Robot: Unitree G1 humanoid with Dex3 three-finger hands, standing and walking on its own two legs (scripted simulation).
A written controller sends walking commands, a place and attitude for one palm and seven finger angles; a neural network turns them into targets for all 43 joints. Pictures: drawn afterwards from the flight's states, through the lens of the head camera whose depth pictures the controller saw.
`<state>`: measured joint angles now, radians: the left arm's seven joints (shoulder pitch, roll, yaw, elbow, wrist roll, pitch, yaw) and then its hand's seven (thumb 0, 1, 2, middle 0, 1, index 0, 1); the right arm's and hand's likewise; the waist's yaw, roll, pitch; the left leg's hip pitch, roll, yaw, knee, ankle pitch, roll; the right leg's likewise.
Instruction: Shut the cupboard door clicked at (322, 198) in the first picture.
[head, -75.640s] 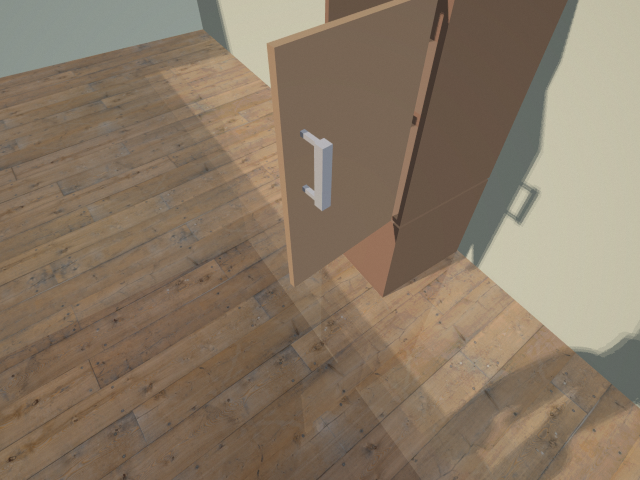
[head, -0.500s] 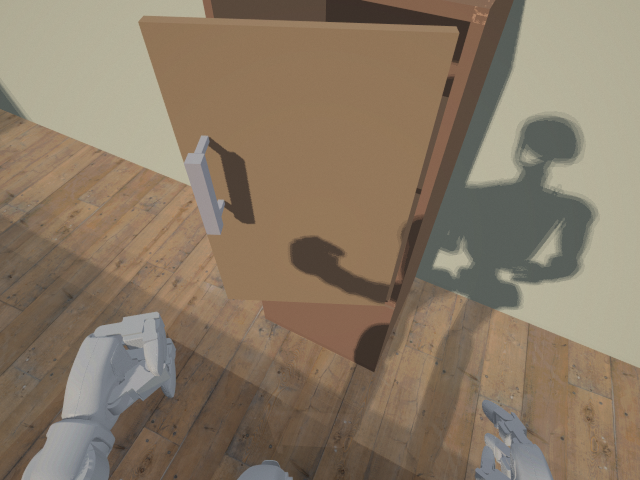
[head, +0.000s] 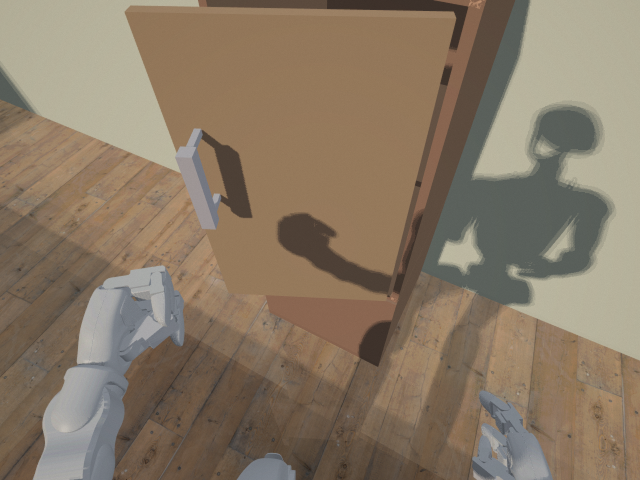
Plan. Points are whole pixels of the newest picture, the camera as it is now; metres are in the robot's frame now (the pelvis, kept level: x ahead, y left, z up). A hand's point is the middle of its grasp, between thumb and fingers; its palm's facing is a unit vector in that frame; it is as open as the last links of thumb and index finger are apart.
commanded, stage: bring the fist close to the handle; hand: left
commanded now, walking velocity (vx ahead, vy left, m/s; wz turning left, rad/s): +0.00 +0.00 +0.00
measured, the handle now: (203, 181) +0.50 +0.21 +0.08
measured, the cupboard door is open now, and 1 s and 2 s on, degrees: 25 25 15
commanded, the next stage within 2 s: push the door shut along its arc in 1.12 s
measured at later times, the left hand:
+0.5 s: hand (193, 267) +0.34 +0.18 +0.09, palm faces +0.02 -1.00 -0.02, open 3.1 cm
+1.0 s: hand (206, 238) +0.39 +0.18 +0.08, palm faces +0.02 -1.00 -0.01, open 3.1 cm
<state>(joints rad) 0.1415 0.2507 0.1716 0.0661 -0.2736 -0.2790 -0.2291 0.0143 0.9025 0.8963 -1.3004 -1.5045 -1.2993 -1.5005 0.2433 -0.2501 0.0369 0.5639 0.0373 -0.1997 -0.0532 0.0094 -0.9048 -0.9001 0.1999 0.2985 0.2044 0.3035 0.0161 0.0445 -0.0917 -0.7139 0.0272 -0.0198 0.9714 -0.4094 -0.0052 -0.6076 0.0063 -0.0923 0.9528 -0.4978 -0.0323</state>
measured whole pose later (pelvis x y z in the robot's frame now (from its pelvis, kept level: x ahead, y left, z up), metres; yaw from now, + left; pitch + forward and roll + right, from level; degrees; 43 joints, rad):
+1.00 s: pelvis +0.00 +0.01 +0.01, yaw -3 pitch +11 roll -1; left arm -0.36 0.27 0.23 0.64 -0.20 -0.32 -0.16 0.01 0.90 0.90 -1.30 -1.50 -1.30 -1.50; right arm 0.33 -0.26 0.01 0.63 0.03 -0.06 -0.02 0.01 -0.91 -0.90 0.20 0.30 0.20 0.30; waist -0.04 0.03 -0.10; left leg -0.72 0.03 0.03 0.91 -0.38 0.02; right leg -0.64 0.01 -0.04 0.90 -0.45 -0.01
